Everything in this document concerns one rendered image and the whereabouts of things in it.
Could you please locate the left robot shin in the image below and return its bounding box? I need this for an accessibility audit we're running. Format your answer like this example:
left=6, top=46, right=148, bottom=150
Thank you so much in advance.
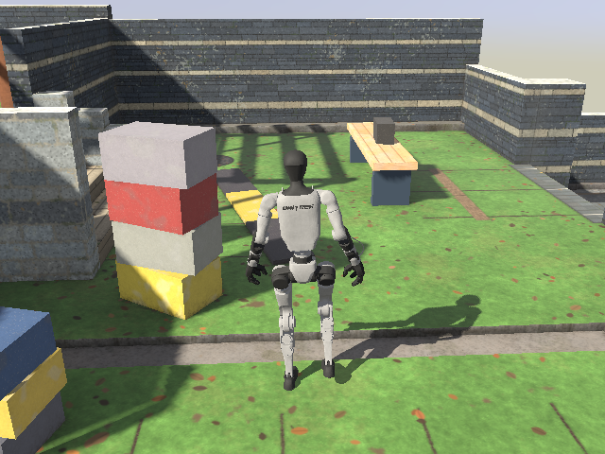
left=279, top=316, right=295, bottom=377

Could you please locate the right robot forearm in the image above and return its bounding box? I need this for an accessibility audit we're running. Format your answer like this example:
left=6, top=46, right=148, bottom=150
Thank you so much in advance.
left=338, top=226, right=361, bottom=266

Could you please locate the robot right upper arm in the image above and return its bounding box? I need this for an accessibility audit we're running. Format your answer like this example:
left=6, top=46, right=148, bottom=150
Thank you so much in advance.
left=317, top=189, right=347, bottom=241

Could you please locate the robot left hand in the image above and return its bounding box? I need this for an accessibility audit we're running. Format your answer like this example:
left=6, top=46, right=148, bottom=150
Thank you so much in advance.
left=245, top=264, right=268, bottom=285

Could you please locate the humanoid robot head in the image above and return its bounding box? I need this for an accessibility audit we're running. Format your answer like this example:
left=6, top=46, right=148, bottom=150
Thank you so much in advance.
left=282, top=149, right=314, bottom=196

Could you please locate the robot left upper arm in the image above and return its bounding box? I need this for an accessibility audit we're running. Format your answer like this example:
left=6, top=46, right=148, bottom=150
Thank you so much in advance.
left=254, top=192, right=278, bottom=245

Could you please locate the robot right hand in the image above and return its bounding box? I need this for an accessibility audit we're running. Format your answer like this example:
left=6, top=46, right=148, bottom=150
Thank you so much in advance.
left=343, top=261, right=365, bottom=287

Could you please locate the left robot forearm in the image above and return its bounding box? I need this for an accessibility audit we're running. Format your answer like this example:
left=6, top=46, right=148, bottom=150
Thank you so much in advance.
left=247, top=230, right=265, bottom=267

